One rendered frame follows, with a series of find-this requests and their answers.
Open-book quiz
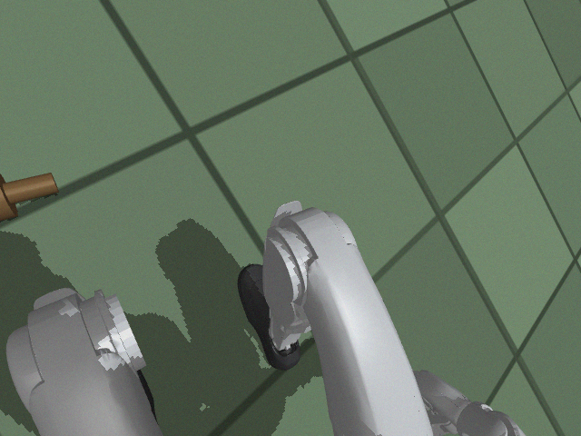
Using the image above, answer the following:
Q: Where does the left robot foot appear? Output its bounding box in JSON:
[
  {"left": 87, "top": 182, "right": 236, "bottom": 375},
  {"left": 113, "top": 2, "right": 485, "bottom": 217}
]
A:
[{"left": 137, "top": 370, "right": 159, "bottom": 426}]

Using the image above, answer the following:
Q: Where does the bottle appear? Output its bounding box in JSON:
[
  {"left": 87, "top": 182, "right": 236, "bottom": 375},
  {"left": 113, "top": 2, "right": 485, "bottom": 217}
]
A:
[{"left": 0, "top": 173, "right": 59, "bottom": 221}]

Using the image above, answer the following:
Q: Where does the right robot arm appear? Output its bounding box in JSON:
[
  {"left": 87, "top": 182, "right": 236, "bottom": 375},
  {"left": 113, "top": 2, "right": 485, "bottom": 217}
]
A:
[{"left": 457, "top": 401, "right": 526, "bottom": 436}]

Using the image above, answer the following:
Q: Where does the right robot foot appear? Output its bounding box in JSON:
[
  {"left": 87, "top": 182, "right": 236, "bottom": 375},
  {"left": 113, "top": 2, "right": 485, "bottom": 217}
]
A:
[{"left": 238, "top": 264, "right": 300, "bottom": 371}]

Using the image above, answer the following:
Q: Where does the right robot hand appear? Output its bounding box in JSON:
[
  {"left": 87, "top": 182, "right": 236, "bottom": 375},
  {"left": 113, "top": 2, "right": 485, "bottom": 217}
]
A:
[{"left": 412, "top": 370, "right": 472, "bottom": 436}]

